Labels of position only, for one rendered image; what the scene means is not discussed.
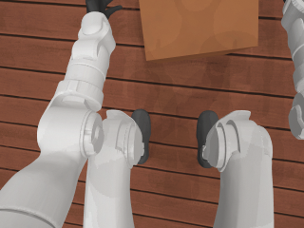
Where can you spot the robot left upper arm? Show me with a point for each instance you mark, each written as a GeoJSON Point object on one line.
{"type": "Point", "coordinates": [40, 195]}

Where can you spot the right robot thigh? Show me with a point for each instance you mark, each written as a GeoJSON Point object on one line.
{"type": "Point", "coordinates": [246, 192]}

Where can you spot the left robot shin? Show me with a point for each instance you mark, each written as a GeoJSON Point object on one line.
{"type": "Point", "coordinates": [118, 114]}

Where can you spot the robot left hand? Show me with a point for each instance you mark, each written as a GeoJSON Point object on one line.
{"type": "Point", "coordinates": [100, 6]}

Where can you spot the right robot forearm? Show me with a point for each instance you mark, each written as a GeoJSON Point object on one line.
{"type": "Point", "coordinates": [293, 22]}

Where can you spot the carton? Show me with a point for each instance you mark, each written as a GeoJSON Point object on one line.
{"type": "Point", "coordinates": [177, 30]}

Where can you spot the robot right upper arm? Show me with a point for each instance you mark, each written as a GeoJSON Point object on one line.
{"type": "Point", "coordinates": [296, 116]}

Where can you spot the left robot forearm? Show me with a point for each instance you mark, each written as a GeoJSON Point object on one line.
{"type": "Point", "coordinates": [87, 67]}

